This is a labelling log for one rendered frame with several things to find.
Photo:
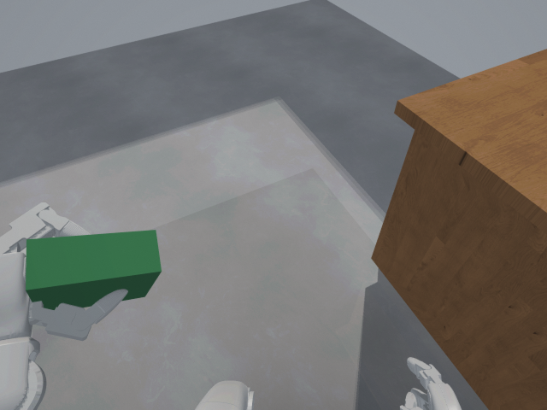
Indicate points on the sponge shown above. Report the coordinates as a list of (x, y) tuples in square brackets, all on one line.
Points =
[(80, 270)]

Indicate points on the robot left thigh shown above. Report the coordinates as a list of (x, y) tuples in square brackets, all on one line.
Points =
[(228, 395)]

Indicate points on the table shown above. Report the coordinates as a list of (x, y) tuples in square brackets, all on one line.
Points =
[(464, 240)]

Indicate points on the robot left hand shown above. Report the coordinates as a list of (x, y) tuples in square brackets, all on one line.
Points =
[(17, 312)]

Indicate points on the robot right hand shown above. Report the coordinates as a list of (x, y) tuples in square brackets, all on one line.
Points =
[(440, 396)]

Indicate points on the left robot forearm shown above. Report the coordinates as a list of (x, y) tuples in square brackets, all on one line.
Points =
[(22, 381)]

